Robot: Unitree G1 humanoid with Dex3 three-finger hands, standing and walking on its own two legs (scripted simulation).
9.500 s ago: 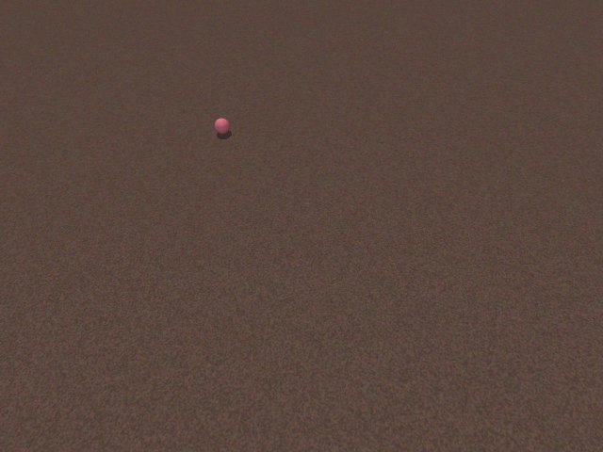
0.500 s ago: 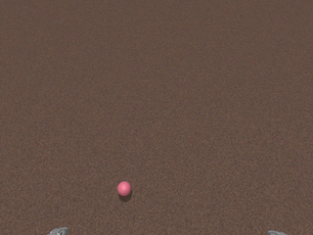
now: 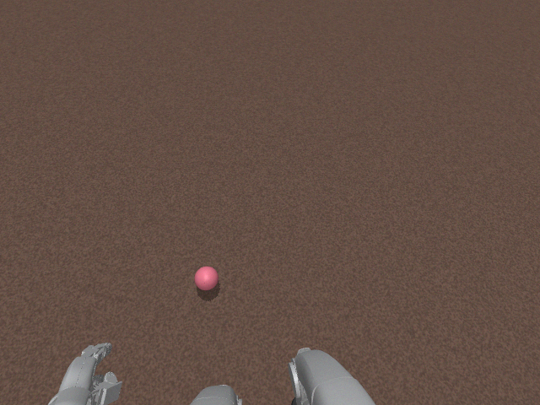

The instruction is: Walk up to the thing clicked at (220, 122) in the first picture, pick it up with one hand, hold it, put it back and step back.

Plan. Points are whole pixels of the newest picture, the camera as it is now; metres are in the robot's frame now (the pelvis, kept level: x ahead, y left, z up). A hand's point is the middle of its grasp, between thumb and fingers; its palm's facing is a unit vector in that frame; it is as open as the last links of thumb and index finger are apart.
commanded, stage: walk up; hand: left
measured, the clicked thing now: (206, 278) +0.51 +0.20 -0.71
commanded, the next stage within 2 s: none
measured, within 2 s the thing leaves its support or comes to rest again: neither
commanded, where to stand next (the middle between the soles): +0.18 -0.03 m, yaw +0 degrees
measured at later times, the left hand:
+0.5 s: hand out of the picture +0.04 +0.23 -0.13, palm faces -0.05 -0.92 -0.40, open 7.4 cm
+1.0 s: hand out of the picture -0.19 +0.21 -0.14, palm faces -0.06 -0.92 -0.39, open 7.4 cm
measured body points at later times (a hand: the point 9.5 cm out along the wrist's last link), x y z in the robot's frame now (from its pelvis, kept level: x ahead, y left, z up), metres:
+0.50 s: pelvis -0.11 -0.02 +0.00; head -0.05 -0.03 +0.45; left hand +0.04 +0.28 -0.10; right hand +0.00 -0.35 -0.11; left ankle -0.14 +0.11 -0.67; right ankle -0.07 -0.14 -0.72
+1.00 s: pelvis -0.22 -0.06 +0.00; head -0.22 -0.07 +0.45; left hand -0.19 +0.26 -0.11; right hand -0.14 -0.39 -0.11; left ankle -0.16 +0.09 -0.70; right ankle -0.28 -0.18 -0.72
